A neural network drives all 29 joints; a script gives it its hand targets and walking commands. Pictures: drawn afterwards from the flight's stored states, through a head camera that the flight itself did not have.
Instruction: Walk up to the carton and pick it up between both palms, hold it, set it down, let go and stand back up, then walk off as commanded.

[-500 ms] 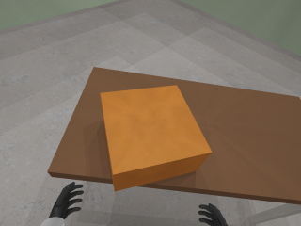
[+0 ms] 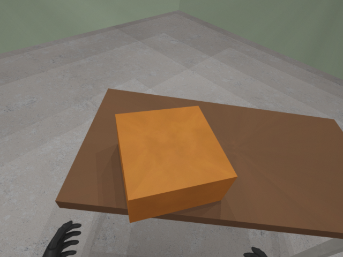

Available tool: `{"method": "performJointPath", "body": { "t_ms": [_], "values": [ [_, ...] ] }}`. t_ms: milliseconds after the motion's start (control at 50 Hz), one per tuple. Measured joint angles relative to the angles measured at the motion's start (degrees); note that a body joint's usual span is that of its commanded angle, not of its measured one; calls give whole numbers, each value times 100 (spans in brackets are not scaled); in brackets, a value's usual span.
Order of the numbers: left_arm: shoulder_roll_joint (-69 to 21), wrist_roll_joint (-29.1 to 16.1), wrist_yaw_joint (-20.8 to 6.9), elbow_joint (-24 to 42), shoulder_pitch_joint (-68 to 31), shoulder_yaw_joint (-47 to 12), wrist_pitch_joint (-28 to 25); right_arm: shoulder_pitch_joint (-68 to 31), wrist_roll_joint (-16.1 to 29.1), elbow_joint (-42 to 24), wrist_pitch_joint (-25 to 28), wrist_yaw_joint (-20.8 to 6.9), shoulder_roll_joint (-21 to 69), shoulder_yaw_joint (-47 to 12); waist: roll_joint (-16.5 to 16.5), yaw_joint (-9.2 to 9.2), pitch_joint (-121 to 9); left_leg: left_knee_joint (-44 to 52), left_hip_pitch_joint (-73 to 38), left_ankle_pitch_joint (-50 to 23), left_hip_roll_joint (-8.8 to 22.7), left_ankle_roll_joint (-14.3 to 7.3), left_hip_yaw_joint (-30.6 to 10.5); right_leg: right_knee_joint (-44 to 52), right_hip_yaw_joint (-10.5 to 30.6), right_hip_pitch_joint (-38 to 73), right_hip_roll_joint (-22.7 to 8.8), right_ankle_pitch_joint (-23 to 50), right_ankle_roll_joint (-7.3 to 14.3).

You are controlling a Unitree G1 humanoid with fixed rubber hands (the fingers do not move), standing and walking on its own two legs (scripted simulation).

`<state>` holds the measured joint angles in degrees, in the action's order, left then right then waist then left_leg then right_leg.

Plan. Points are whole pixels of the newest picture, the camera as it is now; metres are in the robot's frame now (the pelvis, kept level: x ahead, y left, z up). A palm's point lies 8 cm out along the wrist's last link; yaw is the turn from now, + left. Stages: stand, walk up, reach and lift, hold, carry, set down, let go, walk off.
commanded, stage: stand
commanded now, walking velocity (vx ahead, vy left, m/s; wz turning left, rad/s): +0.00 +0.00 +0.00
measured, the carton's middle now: (168, 157) +0.43 -0.01 -0.07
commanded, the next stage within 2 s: walk off in 1.06 s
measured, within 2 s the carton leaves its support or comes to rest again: neither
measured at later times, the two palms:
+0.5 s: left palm out of the picture +0.07 +0.30 -0.11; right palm out of the picture +0.06 -0.27 -0.08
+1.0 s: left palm out of the picture +0.05 +0.30 -0.11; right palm out of the picture +0.04 -0.27 -0.10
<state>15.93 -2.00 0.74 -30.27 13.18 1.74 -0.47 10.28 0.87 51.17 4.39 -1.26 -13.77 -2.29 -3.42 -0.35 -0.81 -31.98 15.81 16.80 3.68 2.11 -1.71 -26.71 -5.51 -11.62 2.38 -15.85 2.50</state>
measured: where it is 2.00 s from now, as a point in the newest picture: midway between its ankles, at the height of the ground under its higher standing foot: outside the picture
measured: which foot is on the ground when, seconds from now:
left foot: down 0.00-1.00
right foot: down 0.00-1.00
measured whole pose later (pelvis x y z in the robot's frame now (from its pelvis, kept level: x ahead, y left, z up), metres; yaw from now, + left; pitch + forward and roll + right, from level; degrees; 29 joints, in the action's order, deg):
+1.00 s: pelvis -0.04 +0.01 +0.00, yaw +0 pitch -2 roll -2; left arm 19.9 -2.0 0.3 -50.7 13.1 2.0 -2.8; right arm 13.8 0.6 51.1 1.4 -1.3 -18.5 -2.1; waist -0.3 -0.4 -0.8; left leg -31.9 15.8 13.8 3.6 1.4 -1.7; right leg -25.1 -5.5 -11.0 2.4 -12.0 2.3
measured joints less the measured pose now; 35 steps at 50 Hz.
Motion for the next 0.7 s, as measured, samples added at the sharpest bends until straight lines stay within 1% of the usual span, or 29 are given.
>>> {"method": "performJointPath", "body": {
  "t_ms": [60,140,300,460,700],
  "values": [
    [168,0,0,-470,0,27,-92,57,-11,-3,-162,-1,-242,22,0,0,-153,-7,0,-1,0,-3,0,-2,0,2,0,8,0],
    [328,0,0,-960,-1,32,-177,125,-17,-5,-251,-1,-449,21,1,0,-314,-12,1,-16,0,-6,0,5,0,7,0,32,0],
    [395,0,0,-1563,-2,31,-235,210,-23,-5,-303,0,-507,20,46,0,-420,-12,2,-88,-2,-25,0,55,0,28,0,131,-5],
    [395,0,-1,-1898,-3,31,-236,302,-24,-5,-314,0,-463,20,144,0,-375,-12,2,-168,-5,-52,0,117,0,57,0,247,-16],
    [395,0,-26,-2037,-3,30,-237,364,-25,-6,-310,0,-457,20,245,-1,-165,-12,2,-270,-5,-70,0,138,0,66,0,359,-17]
  ]
}}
